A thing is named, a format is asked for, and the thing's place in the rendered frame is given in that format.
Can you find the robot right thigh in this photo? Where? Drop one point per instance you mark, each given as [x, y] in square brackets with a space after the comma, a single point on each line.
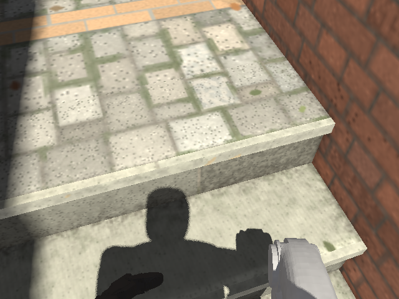
[296, 269]

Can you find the left robot hand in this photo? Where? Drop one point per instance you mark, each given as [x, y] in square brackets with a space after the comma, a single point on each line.
[128, 286]

